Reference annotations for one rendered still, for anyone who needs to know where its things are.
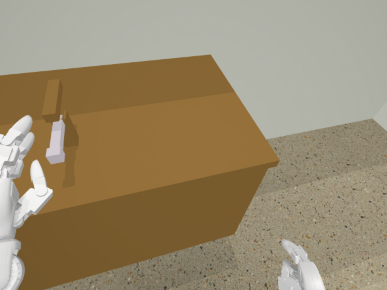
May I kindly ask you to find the tap lever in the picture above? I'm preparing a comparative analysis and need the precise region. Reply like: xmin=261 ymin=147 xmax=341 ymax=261
xmin=45 ymin=115 xmax=65 ymax=164

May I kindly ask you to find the counter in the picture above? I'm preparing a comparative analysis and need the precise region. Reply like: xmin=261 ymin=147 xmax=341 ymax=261
xmin=0 ymin=54 xmax=280 ymax=290

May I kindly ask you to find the right robot hand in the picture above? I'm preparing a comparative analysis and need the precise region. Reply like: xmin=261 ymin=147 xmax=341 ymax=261
xmin=278 ymin=239 xmax=325 ymax=290

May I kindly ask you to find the left robot forearm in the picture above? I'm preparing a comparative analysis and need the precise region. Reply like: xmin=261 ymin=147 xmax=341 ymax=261
xmin=0 ymin=239 xmax=25 ymax=290

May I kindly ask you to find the left robot hand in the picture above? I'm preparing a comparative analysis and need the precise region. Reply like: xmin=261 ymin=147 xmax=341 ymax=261
xmin=0 ymin=115 xmax=53 ymax=240

